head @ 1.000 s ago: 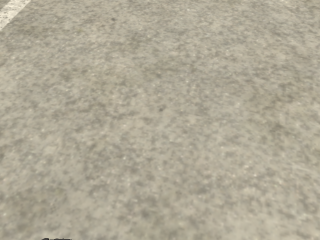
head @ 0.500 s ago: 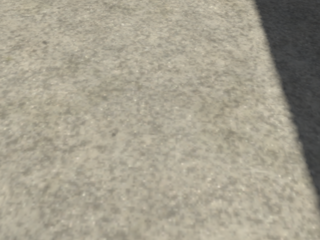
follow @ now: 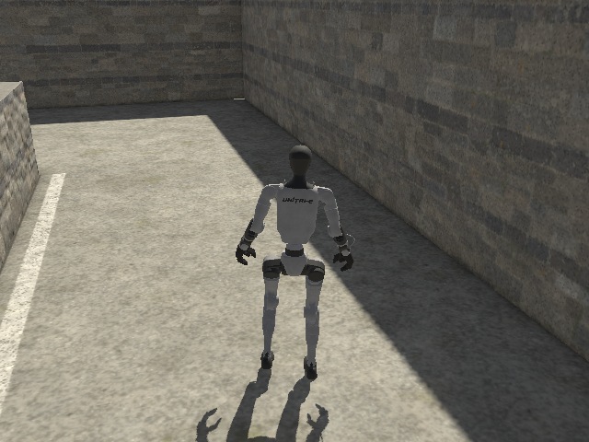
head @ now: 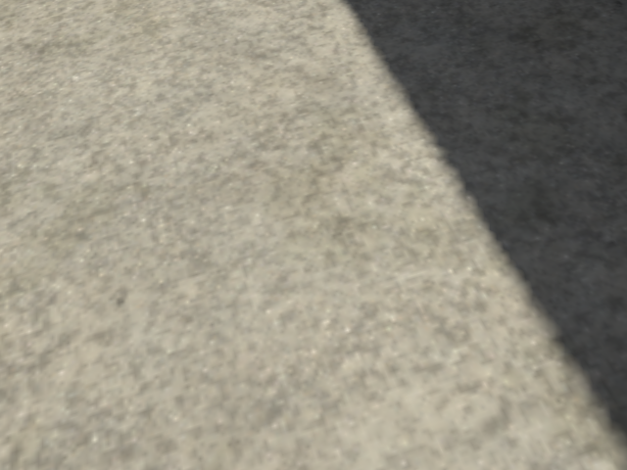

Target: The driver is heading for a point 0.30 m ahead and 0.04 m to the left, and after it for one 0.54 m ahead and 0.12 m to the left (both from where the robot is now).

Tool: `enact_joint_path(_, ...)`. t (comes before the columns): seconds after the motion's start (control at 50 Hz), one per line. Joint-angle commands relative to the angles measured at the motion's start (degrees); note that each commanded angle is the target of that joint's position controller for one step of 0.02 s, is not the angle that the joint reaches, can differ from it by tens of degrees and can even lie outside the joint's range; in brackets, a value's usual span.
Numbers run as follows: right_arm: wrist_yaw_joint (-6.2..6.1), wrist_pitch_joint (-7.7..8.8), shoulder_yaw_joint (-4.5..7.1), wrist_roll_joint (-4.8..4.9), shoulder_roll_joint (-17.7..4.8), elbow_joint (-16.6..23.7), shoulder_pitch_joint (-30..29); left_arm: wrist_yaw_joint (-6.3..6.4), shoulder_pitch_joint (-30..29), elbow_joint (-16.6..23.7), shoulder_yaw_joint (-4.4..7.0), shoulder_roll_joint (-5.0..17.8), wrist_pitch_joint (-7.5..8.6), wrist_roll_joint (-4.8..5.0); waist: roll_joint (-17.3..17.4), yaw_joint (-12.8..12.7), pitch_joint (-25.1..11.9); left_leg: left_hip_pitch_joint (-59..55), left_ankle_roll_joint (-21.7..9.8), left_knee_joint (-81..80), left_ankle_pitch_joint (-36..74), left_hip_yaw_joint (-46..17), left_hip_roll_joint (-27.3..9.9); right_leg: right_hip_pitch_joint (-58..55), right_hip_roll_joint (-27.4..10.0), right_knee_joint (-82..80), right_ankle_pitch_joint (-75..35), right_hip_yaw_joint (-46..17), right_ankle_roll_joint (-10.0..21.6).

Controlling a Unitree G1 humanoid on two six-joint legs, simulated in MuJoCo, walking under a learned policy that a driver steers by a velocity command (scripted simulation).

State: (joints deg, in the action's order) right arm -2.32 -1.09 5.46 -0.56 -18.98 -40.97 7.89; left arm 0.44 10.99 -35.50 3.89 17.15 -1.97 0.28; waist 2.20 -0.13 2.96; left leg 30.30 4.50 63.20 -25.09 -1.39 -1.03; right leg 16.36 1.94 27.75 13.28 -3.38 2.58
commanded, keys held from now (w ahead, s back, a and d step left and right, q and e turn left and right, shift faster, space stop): e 0.18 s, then no key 0.06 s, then w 0.20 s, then no key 0.16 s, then q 0.40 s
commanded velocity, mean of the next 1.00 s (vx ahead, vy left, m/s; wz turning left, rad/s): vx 0.09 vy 0.00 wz -0.12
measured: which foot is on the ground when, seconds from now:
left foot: up 0.00-0.28, down 0.30-0.68, up 0.70-1.00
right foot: down 0.00-0.30, up 0.32-0.64, down 0.66-1.00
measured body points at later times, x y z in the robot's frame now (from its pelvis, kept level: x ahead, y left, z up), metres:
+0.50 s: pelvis +0.04 +0.02 +0.01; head +0.05 +0.04 +0.46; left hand +0.24 +0.26 -0.10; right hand +0.05 -0.27 -0.10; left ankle +0.04 +0.14 -0.74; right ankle +0.02 -0.12 -0.68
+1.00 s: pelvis +0.10 -0.03 +0.00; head +0.14 -0.03 +0.45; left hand +0.26 +0.24 -0.11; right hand +0.21 -0.32 -0.10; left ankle +0.13 +0.10 -0.70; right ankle +0.10 -0.14 -0.74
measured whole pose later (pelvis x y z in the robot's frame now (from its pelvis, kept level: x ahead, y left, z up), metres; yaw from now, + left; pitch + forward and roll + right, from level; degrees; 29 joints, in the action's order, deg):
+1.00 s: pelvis +0.10 -0.03 +0.00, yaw -2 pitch +1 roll -1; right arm -1.0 -3.5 4.1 0.9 -17.9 -39.4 12.5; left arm 1.7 7.3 -42.5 3.3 15.3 -0.2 -0.6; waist 1.0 -0.1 3.6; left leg 26.3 4.7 49.1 -21.8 0.4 -3.5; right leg 11.6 -1.5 23.5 12.4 8.3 1.2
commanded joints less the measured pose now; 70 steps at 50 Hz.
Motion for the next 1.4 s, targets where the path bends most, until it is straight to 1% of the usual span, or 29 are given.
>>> enact_joint_path(0.02, -0.07, 1.05, 1.14, 0.3, -4.12, 3.92, -0.4, 1.1, -2.35, 3.98, 2.36, 9.03, 0.76, 0.01, -9.82, 0.6, -8.38, 4.08, 0.81, -1.02, 4.55, -2.29, 0.55, -9.81, -12.58, -7.52, -24.41, -14.02, 10.46)
enact_joint_path(0.18, 1.22, 2.0, 0.56, 0.9, -3.4, 4.93, -3.08, 1.08, -2.36, 3.77, 3.24, 11.22, -0.09, 0.27, -11.56, -1.24, -7.02, -5.01, 0.28, -21.09, 3.98, -3.74, 3.16, -5.95, -11.53, -6.31, -13.83, -22.45, 10.53)
enact_joint_path(0.24, 2.03, 2.62, 0.61, 1.13, -3.55, 4.48, -0.89, 0.78, -3.52, 3.68, 2.75, 10.19, -0.39, 0.48, -11.82, -0.78, -8.29, -9.72, -0.86, -28.12, 5.54, -2.92, 2.87, -6.9, -11.33, -3.73, -17.7, -24.39, 9.62)
enact_joint_path(0.28, 2.5, 3.12, 0.33, 0.83, -2.34, 3.61, 2.22, 0.98, -3.99, 3.36, 1.73, 8.05, -0.51, 0.93, -10.14, 1.54, -9.51, -20.03, -2.93, -40.51, 14.99, -1.47, 2.27, -2.38, -7.87, -2.76, -2.75, -23.15, 6.48)
enact_joint_path(0.3, 2.3, 3.22, 0.39, -0.1, -3.71, 3.87, 3.28, 0.98, -1.73, 2.79, 0.62, 4.92, -0.24, 0.18, -4.83, 1.13, -10.11, -26.5, -5.26, -43.22, 13.64, -7.55, -4.2, 3.27, -4.27, 1.79, 10.64, -19.58, 3.23)
enact_joint_path(0.32, 2.05, 3.03, 1.06, -1.11, -8.08, 3.76, 4.61, 0.95, 0.47, 3.06, -0.04, 2.71, 0.26, -0.17, 7.38, -0.7, -8.37, -29.4, -11.59, -47.14, 1.08, -20.82, -12.89, 13.36, 4.73, 13.74, 20.27, -8.15, -0.34)
enact_joint_path(0.34, 2.47, 3.59, 1.69, -1.71, -9.78, 3.09, 7.12, 1.27, -2.78, 4.56, 1.1, 6.88, 1.22, 0.18, 12.01, 2.07, -3.64, -23.98, -19.4, -53.22, -11.22, -34.57, -19.84, 20.4, 4.16, 24.36, 22.62, -6.66, -1.9)
enact_joint_path(0.36, 2.32, 4.25, 1.06, -0.96, -7.76, 3.18, 5.61, 1.37, -2.93, 3.73, 2.09, 9.56, 1.84, 0.63, 8.79, 1.47, 0.14, -22.17, -19.75, -54.21, -16.9, -33.83, -19.31, 22.77, 1.56, 29.99, 18.28, -8.0, -2.32)
enact_joint_path(0.42, 1.08, 4.54, 0.04, 1.07, -5.02, 2.18, 5.25, 0.57, -1.33, 1.15, 2.05, 7.84, 2.66, -0.24, 6.57, 0.98, 0.75, -26.3, -15.17, -54.16, -8.72, -23.35, -13.51, 25.61, -1.5, 32.08, 8.03, -4.08, -4.41)
enact_joint_path(0.52, 0.76, 4.1, -0.44, 0.52, -4.39, 1.2, 7.25, -0.29, -6.65, 1.61, -0.32, 0.97, 4.46, -0.28, 6.33, 3.47, -0.29, -22.73, -14.57, -52.05, 17.62, -9.22, -7.86, 14.36, -2.66, 16.36, 1.68, 2.76, -6.14)
enact_joint_path(0.58, 1.37, 3.27, 0.18, 0.83, -7.02, -0.08, 10.21, -0.79, -6.55, 1.58, -0.1, 2.35, 4.51, 0.12, 7.67, 3.88, -2.56, -21.3, -15.64, -48.96, 25.56, -8.92, -9.81, 5.86, -1.41, 8.72, 1.42, 4.13, -5.89)
enact_joint_path(0.64, 1.51, 2.68, -0.77, 1.83, -5.24, -0.09, 8.76, -0.78, -1.51, -0.28, 0.79, 3.83, 4.37, -0.06, 5.35, -0.15, -3.61, -17.69, -12.76, -44.6, 25.93, -10.71, -9.27, -6.94, -0.62, -4.86, -9.13, 3.32, -3.24)
enact_joint_path(0.66, 1.69, 2.91, -1.54, 1.26, -3.39, -0.53, 9.75, -0.17, 0.13, -0.1, 1.18, 5.41, 4.37, -0.53, 3.51, -1.13, -5.02, -15.33, -9.56, -42.03, 23.78, -9.79, -7.19, -13.73, -4.0, -7.55, -14.55, -0.02, -2.05)
enact_joint_path(0.68, 1.94, 3.44, -2.7, -0.69, -0.23, 0.42, 10.62, 0.75, 3.52, 0.42, 1.93, 9.69, 4.09, -1.56, -4.58, -1.34, -10.52, -10.74, -5.69, -33.45, 11.77, -6.56, -2.8, -23.51, -14.18, -4.41, -32.12, -8.69, 0.58)
enact_joint_path(0.7, 1.29, 3.3, -3.62, 0.3, 2.78, 0.85, 13.82, 1.0, 2.95, -0.83, 1.83, 9.6, 3.23, -1.81, -15.93, 0.69, -13.91, -7.69, -2.94, -28.07, -3.21, -2.65, -0.35, -22.68, -21.0, -5.01, -28.62, -15.14, 7.8)
enact_joint_path(0.72, 0.55, 2.58, -2.63, 0.96, -1.85, 1.19, 10.54, 0.85, 2.98, -0.77, 1.16, 6.04, 2.96, -1.4, -13.7, -1.88, -10.99, -5.6, -1.06, -22.11, -9.09, -2.76, -0.71, -19.23, -20.77, -7.79, -20.89, -17.34, 10.43)
enact_joint_path(0.76, -0.37, 0.95, -0.48, 1.55, -5.97, 0.62, 10.15, 0.82, 2.23, -1.54, 1.52, 7.68, 3.06, -1.2, -12.22, -2.04, -7.56, 0.85, 0.31, -6.1, -11.63, -3.19, -0.21, -16.87, -20.54, -9.05, -18.97, -15.3, 10.47)
enact_joint_path(0.84, -0.83, -1.39, 0.06, 1.65, -3.63, 0.55, 11.51, 1.05, -4.64, -1.69, 0.95, 5.31, 3.48, -1.22, -10.62, 1.15, -4.59, -0.74, 1.39, 0.1, -2.12, -1.95, -1.39, -7.47, -17.76, -11.69, -20.79, -4.06, 10.15)
enact_joint_path(0.94, 0.94, -1.76, -0.94, 1.36, -1.09, 4.87, 5.37, 1.71, -5.81, -3.01, 1.58, 6.44, 2.67, -1.09, -9.4, -0.25, -5.11, -3.2, 0.79, -11.56, 3.51, 0.52, -3.52, -8.26, -18.47, -11.7, -20.79, 1.66, 11.29)
enact_joint_path(1.02, 2.55, -1.99, -0.52, 1.49, -3.13, 7.24, 4.31, 1.03, -5.67, -3.88, 2.5, 9.38, 2.02, -0.15, -9.11, -0.36, -6.06, -7.23, -1.6, -18.96, 4.59, 2.88, -3.08, -9.61, -20.97, -9.44, -22.69, 2.41, 10.77)
enact_joint_path(1.08, 3.18, -2.22, 0.18, 1.4, -3.91, 7.53, 6.42, 0.74, -6.53, -4.67, 2.68, 9.76, 1.88, 1.39, -8.09, 1.86, -6.04, -14.19, -4.97, -30.98, 12.07, 5.41, -0.84, -8.01, -19.74, -3.1, -17.59, 5.34, 6.35)
enact_joint_path(1.1, 2.77, -2.09, 0.98, 1.07, -5.75, 7.2, 7.97, 0.54, -3.42, -6.09, 2.37, 8.13, 1.88, 1.23, -4.9, 1.94, -6.44, -19.6, -6.79, -35.91, 18.62, 3.94, 0.2, -5.01, -17.06, 2.25, -11.23, 8.0, 2.85)
enact_joint_path(1.12, 1.76, -1.82, 2.7, 1.12, -11.74, 7.82, 9.88, 0.29, -1.63, -6.04, 1.55, 5.13, 1.91, -0.7, 8.5, 1.28, -7.15, -27.85, -10.95, -40.84, 37.57, -10.08, -9.03, 5.03, -10.91, 17.38, 2.84, 13.71, -2.65)
enact_joint_path(1.14, 1.77, -0.85, 3.07, -0.35, -15.92, 9.75, 9.89, 0.67, -6.17, -2.2, 0.75, 3.88, 1.94, -2.02, 18.05, 2.46, -7.66, -30.11, -23.75, -42.97, 45.96, -30.21, -21.66, 19.51, -1.39, 31.61, 26.67, 9.91, -6.57)
enact_joint_path(1.16, 2.37, 0.47, 2.16, -0.94, -12.34, 9.72, 10.58, 0.9, -8.96, -2.3, 1.65, 6.69, 1.77, -1.26, 8.8, 5.02, -10.54, -29.68, -26.05, -44.13, 42.08, -28.46, -20.94, 20.88, -2.11, 40.29, 26.97, 1.54, -6.35)
enact_joint_path(1.2, 2.18, 1.68, 1.47, 0.36, -9.94, 9.73, 5.23, 1.26, -6.87, -3.62, 2.22, 7.25, 1.43, -0.02, 3.64, 1.5, -7.8, -26.78, -20.04, -43.62, 34.34, -19.61, -14.86, 21.34, -4.27, 40.09, 17.29, -0.59, -5.21)
enact_joint_path(1.22, 1.83, 1.44, 0.88, 1.24, -8.51, 10.16, 2.69, 1.61, -6.52, -4.0, 2.51, 8.04, 1.3, -0.54, 3.37, 0.61, -6.94, -25.71, -18.22, -43.46, 34.17, -17.81, -13.35, 21.13, -4.66, 37.97, 13.67, -0.95, -5.53)
enact_joint_path(1.26, 1.22, 1.02, 0.37, 0.87, -8.03, 10.88, 1.8, 1.42, -4.9, -4.71, 2.47, 7.26, 1.41, -0.6, 4.55, -0.5, -8.29, -23.49, -17.89, -43.4, 37.96, -15.61, -11.03, 16.91, -3.06, 38.14, 9.14, -0.29, -6.61)
enact_joint_path(1.4, 0.31, -0.14, 1.1, 0.9, -9.67, 11.24, 2.79, 1.06, -7.18, -4.21, 1.6, 5.36, 1.82, -0.12, 5.47, 1.28, -7.63, -23.78, -18.27, -42.66, 28.97, -19.41, -9.39, 13.48, -1.22, 20.75, 6.63, -1.68, -8.56)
